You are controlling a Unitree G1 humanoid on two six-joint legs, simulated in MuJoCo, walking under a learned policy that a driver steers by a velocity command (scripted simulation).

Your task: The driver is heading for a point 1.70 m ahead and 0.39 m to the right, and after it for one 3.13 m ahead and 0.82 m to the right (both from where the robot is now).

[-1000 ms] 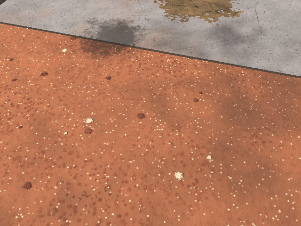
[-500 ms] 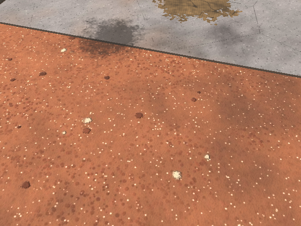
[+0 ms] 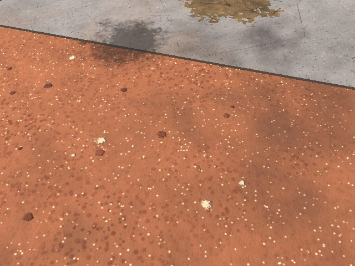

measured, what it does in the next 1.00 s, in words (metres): walks ahead: left foot, then right foot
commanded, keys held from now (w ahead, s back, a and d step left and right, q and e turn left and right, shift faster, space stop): w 0.46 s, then w+e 0.54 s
